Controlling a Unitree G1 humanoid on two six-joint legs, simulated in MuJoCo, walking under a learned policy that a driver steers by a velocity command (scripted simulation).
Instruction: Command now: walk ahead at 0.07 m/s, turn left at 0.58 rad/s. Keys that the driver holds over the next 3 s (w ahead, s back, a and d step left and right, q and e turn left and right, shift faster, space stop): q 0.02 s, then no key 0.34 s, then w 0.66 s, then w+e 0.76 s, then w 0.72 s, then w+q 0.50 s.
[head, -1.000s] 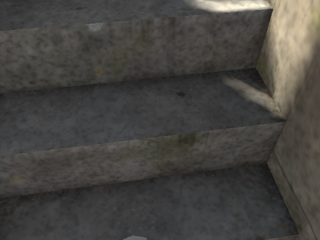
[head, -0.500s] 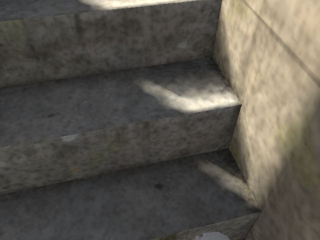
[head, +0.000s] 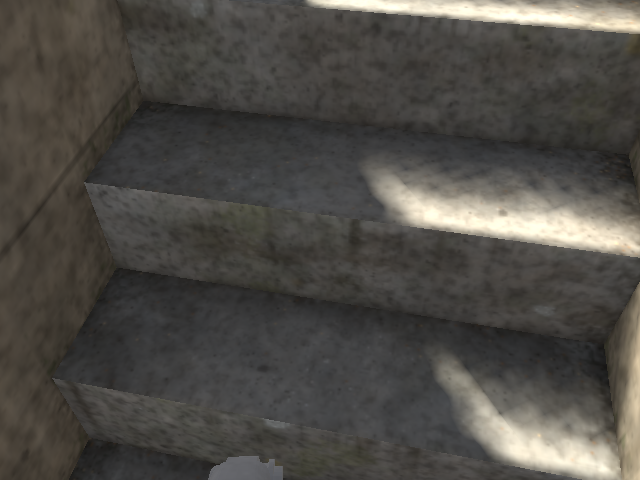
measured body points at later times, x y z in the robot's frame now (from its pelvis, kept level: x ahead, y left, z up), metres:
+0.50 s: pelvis +0.11 +0.03 +0.01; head +0.12 +0.01 +0.46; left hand +0.25 +0.28 -0.07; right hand +0.22 -0.25 -0.12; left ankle +0.10 +0.17 -0.73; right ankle +0.06 -0.10 -0.57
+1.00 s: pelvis +0.22 +0.05 +0.02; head +0.30 +0.01 +0.46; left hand +0.13 +0.28 -0.08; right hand +0.53 -0.06 -0.05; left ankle +0.32 +0.17 -0.51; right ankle +0.05 -0.11 -0.71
